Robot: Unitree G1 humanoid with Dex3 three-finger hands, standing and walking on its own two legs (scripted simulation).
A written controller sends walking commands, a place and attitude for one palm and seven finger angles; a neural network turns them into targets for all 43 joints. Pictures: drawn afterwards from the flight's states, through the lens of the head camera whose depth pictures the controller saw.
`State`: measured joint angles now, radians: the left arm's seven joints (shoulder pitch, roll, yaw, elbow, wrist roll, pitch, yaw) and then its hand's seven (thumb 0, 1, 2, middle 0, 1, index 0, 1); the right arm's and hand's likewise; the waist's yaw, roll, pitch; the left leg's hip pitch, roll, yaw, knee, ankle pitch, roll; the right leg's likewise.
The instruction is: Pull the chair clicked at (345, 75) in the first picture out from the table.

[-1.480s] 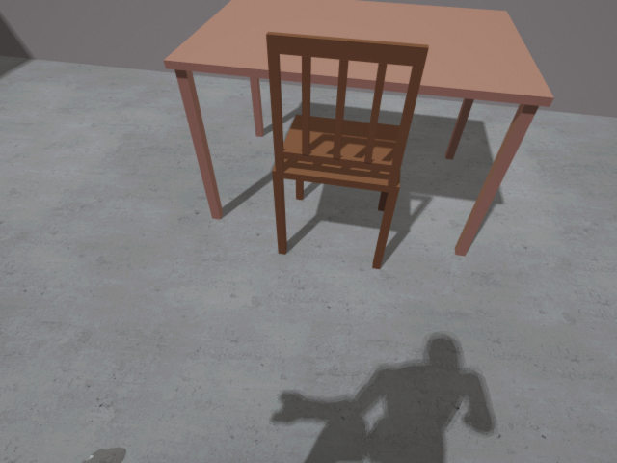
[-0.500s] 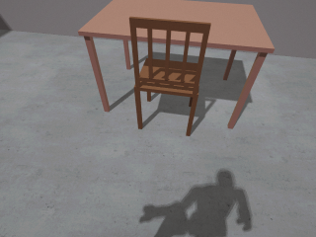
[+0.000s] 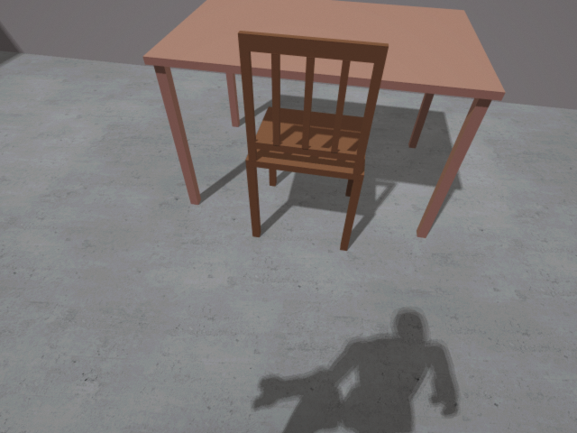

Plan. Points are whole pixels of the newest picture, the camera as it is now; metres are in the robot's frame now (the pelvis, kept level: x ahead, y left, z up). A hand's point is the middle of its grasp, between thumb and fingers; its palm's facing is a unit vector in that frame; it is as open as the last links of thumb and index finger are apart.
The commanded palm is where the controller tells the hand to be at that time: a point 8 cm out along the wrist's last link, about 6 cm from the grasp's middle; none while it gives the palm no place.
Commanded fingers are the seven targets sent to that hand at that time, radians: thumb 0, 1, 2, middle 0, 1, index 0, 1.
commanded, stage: walk to a spot facing it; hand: left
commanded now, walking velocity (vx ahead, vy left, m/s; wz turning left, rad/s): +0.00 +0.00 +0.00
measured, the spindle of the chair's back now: (307, 106) +1.05 +0.00 -0.09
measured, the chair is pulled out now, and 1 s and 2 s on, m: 0.00 0.00 0.00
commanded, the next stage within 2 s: turn to face it in 0.72 s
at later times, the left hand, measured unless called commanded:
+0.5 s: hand out of the picture +0.13 +0.15 -0.18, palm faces -0.17 -0.96 -0.21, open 7.4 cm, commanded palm none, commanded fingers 0.00 0.90 0.90 -0.20 -0.30 -0.20 -0.30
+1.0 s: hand (236, 392) +0.23 +0.11 -0.20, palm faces -0.12 -0.98 -0.13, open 7.4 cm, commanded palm none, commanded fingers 0.00 0.90 0.90 -0.20 -0.30 -0.20 -0.30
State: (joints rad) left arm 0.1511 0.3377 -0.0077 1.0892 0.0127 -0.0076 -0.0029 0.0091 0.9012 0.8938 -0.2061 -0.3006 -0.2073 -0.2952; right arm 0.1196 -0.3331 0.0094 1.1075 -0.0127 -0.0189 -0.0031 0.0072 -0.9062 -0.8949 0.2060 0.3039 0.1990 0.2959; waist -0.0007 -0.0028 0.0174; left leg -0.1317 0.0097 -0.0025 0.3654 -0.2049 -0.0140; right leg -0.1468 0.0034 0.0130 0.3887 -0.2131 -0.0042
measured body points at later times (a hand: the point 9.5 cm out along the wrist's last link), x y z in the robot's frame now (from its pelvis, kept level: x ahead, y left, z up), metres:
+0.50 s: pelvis +0.07 -0.04 -0.02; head +0.08 -0.06 +0.42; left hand +0.14 +0.20 -0.17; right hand -0.02 -0.27 -0.18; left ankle +0.00 +0.13 -0.74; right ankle +0.11 -0.14 -0.75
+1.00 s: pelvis +0.25 -0.05 -0.02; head +0.26 -0.03 +0.43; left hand +0.24 +0.16 -0.19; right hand +0.29 -0.29 -0.16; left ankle +0.37 +0.02 -0.75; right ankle +0.12 -0.14 -0.74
